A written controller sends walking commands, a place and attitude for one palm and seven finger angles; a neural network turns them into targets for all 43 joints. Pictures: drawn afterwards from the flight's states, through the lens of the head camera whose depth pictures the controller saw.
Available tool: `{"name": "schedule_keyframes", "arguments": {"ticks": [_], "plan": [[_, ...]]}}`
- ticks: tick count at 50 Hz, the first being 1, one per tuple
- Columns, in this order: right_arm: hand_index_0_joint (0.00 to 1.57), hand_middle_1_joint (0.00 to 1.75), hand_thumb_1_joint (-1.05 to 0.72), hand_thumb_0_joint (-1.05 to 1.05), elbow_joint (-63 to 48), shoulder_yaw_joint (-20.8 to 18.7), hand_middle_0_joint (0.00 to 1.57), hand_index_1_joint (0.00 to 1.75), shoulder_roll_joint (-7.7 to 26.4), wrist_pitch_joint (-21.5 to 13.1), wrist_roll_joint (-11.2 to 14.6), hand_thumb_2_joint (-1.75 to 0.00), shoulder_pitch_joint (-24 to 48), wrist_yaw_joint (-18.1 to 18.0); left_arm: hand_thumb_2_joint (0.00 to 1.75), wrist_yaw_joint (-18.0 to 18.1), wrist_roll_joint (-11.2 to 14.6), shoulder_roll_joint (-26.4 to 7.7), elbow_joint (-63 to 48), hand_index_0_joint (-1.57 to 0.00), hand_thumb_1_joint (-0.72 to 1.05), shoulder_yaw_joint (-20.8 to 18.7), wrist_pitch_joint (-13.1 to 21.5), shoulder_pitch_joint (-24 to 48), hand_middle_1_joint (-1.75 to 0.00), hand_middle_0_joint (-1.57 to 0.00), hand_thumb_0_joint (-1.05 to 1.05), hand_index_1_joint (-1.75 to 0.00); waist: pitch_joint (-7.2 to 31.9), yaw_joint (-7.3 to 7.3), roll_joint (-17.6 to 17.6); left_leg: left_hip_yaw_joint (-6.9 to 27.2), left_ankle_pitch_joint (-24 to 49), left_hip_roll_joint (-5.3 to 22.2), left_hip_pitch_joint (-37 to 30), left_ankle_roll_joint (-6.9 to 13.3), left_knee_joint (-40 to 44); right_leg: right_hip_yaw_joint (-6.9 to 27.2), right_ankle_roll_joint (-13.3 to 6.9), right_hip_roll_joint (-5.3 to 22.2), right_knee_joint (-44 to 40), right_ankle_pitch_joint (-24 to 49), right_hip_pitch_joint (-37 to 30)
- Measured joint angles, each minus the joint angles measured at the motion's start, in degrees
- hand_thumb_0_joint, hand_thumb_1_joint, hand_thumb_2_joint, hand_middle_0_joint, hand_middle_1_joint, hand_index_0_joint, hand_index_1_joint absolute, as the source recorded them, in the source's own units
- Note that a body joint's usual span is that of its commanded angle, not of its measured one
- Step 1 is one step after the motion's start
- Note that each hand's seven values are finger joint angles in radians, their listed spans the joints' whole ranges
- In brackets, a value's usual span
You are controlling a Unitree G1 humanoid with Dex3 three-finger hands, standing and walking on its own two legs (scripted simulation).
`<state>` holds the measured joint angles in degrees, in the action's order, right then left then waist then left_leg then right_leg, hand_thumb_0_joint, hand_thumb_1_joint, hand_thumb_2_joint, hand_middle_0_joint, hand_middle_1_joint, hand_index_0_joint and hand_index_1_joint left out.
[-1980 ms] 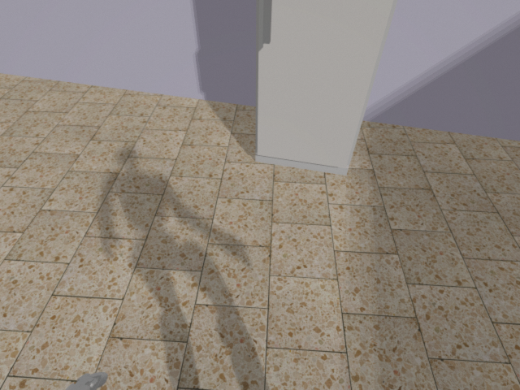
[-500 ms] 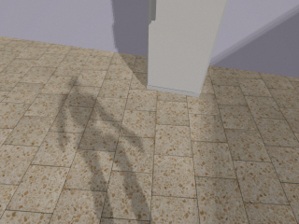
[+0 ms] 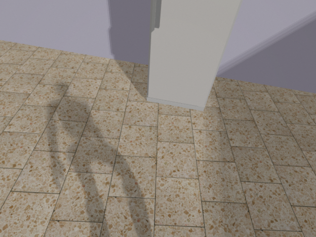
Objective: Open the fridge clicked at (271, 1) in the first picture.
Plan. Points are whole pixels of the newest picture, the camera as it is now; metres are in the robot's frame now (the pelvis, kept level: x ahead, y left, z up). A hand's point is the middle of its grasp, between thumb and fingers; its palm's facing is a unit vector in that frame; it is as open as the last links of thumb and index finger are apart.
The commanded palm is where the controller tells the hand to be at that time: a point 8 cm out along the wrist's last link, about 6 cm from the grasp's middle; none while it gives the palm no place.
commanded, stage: walk to a spot facing it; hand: left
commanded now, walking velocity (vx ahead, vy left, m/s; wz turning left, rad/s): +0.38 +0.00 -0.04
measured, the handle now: (159, 0) +1.32 +0.04 +0.12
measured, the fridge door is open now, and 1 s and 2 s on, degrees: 0 0 0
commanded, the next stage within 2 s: turn to face it in 0.92 s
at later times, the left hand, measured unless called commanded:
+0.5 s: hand (118, 195) +0.28 +0.13 -0.17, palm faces +0.07 -0.97 -0.22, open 7.2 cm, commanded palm none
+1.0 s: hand (110, 173) +0.36 +0.17 -0.18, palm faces +0.19 -0.97 -0.14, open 7.4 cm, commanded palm none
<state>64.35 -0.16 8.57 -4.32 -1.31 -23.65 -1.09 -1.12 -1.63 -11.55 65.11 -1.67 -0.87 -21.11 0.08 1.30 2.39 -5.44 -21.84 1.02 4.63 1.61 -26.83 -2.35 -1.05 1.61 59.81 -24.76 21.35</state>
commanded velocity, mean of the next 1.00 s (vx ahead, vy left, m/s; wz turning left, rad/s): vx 0.34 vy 0.00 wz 0.05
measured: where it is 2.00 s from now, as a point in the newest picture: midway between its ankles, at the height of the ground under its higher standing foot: (155, 184)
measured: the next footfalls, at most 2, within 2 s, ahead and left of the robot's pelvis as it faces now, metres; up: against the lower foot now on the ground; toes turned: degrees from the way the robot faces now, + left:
right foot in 0.28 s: +0.29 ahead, -0.14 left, +0.00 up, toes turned -8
left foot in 0.82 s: +0.48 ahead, +0.10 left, +0.00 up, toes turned +16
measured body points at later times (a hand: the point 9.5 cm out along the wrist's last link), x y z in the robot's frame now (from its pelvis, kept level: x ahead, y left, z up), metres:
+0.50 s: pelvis +0.22 -0.06 +0.00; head +0.22 -0.06 +0.45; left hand +0.28 +0.18 -0.15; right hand +0.22 -0.29 -0.16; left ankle +0.20 +0.08 -0.64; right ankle +0.25 -0.13 -0.74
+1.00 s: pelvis +0.43 +0.02 +0.00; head +0.44 +0.04 +0.45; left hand +0.36 +0.23 -0.17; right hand +0.53 -0.21 -0.13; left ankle +0.45 +0.09 -0.74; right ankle +0.42 -0.13 -0.64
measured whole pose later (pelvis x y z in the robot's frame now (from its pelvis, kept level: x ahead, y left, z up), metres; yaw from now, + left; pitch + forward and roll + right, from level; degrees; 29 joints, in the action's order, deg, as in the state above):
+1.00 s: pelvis +0.43 +0.02 +0.00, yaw +6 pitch -2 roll -1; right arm 58.7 -3.2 8.9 -5.2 -0.6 -10.8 -1.6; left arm -0.1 -1.6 -8.9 64.5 -3.2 1.3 -21.0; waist -4.0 -2.0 2.3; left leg -10.8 -13.9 0.8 12.2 4.3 -28.1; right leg -3.3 0.9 6.6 69.5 -18.8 27.2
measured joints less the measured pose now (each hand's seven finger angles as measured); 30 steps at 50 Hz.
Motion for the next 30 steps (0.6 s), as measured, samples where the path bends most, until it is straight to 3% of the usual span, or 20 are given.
{"name": "schedule_keyframes", "arguments": {"ticks": [4, 7, 11, 14, 15, 18, 20, 22, 25, 30], "plan": [[0.20, 0.30, -0.91, 0.00, 2.53, 0.32, 0.20, 0.30, -2.58, -0.47, 0.21, -0.90, -4.37, -0.62, 0.90, -0.54, 0.00, 0.10, -2.42, -0.20, 0.91, -0.73, 0.50, 4.44, -0.29, -0.20, 0.01, -0.30, -2.23, 0.21, -0.13, 0.48, 1.36, -0.11, -5.24, -0.20, 6.64, -1.07, 0.90, 2.23, 2.65, 5.79, 8.46], [0.20, 0.30, -0.91, 0.00, 4.29, 0.30, 0.20, 0.30, -3.71, -0.38, 0.28, -0.90, -6.62, -0.89, 0.90, -0.81, 0.15, 0.50, -4.52, -0.20, 0.91, -0.92, 0.70, 8.30, -0.29, -0.19, 0.01, -0.30, -3.62, 0.30, -0.52, 0.19, 1.23, -0.04, -8.87, -0.88, 10.24, -2.11, 1.15, 3.51, -4.06, 10.49, 12.02], [0.20, 0.30, -0.91, 0.00, 5.66, -0.03, 0.20, 0.30, -4.02, -0.23, 0.21, -0.90, -8.01, -0.94, 0.90, -0.87, 0.46, 1.13, -6.63, -0.19, 0.91, -0.98, 1.29, 13.31, -0.29, -0.19, 0.01, -0.30, -5.34, 1.52, -1.40, -0.41, -1.26, 0.56, -13.06, -2.22, 11.76, -4.27, -0.16, 2.68, -17.32, 13.32, 11.27], [0.20, 0.30, -0.91, 0.00, 6.59, -0.56, 0.20, 0.30, -3.79, 0.17, 0.37, -0.90, -8.83, -0.73, 0.90, -0.71, 0.22, 1.31, -8.12, -0.19, 0.91, -0.99, 2.85, 15.30, -0.29, -0.19, 0.00, -0.30, -5.53, 1.72, -2.14, -0.53, -6.59, 2.00, -13.48, -3.11, 4.72, -5.81, -2.04, 0.37, -24.02, 14.49, 6.34], [0.20, 0.30, -0.91, 0.00, 6.88, -0.73, 0.20, 0.30, -3.75, 0.53, 0.58, -0.90, -8.68, -0.50, 0.90, -0.52, -0.05, 1.33, -8.45, -0.19, 0.91, -1.16, 3.81, 15.57, -0.29, -0.19, 0.00, -0.30, -5.55, 1.30, -2.14, -0.48, -8.48, 2.69, -11.19, -2.83, -2.92, -6.18, -2.91, 0.13, -24.13, 17.71, 5.35], [0.20, 0.30, -0.91, 0.01, 5.82, -1.38, 0.20, 0.30, -2.98, 1.76, 1.17, -0.90, -5.04, -0.09, 0.90, 0.26, 0.36, 1.69, -8.45, -0.20, 0.91, -1.43, 5.18, 15.45, -0.29, -0.19, 0.00, -0.30, -5.88, 1.30, -2.51, 3.84, -6.37, 2.90, 2.54, -0.50, -35.38, -7.48, -4.14, -0.29, -19.89, 11.77, 3.21], [0.20, 0.30, -0.91, 0.01, 4.16, -1.99, 0.20, 0.30, -2.10, 2.03, 0.93, -0.90, -1.88, 0.04, 0.90, 0.70, 0.49, 1.97, -7.62, -0.20, 0.91, -1.29, 5.01, 14.06, -0.29, -0.19, 0.00, -0.30, -4.95, 1.05, -2.58, 3.99, -1.68, 3.46, 10.79, 0.27, -45.62, -8.02, -3.89, -0.67, -22.35, 10.10, -0.23], [0.20, 0.30, -0.91, 0.01, 1.86, -2.50, 0.20, 0.30, -1.05, 2.24, 0.44, -0.90, 1.52, 0.04, 0.90, 1.40, 0.54, 2.36, -6.50, -0.20, 0.91, -1.43, 5.00, 12.10, -0.29, -0.20, 0.00, -0.30, -3.78, 0.83, -2.78, 3.58, 1.75, 4.57, 17.66, 0.17, -47.65, -8.40, -3.62, -1.08, -25.86, 10.48, -3.50], [0.19, 0.30, -0.92, 0.01, -1.60, -3.16, 0.20, 0.30, 0.27, 2.44, -0.03, -0.90, 5.93, 0.21, 0.90, 2.10, 0.36, 1.71, -5.22, -0.20, 0.94, -1.91, 5.21, 8.92, -0.29, -0.20, -0.01, -0.30, -1.86, 0.40, -3.54, 3.33, 5.58, 6.17, 25.15, -0.83, -43.87, -9.06, -3.57, -1.79, -30.66, 10.62, -7.76], [0.19, 0.30, -0.92, 0.00, -5.25, -3.60, 0.19, 0.30, 1.11, 2.98, -0.17, -0.90, 11.48, 1.32, 0.90, 1.81, 0.10, 1.49, -2.83, -0.20, 0.94, -1.35, 5.21, 3.46, -0.29, -0.20, -0.01, -0.30, 0.07, -0.65, -3.88, 2.36, 11.96, 7.78, 30.04, -2.43, -32.77, -9.84, -2.89, -2.54, -36.36, 9.73, -13.60]]}}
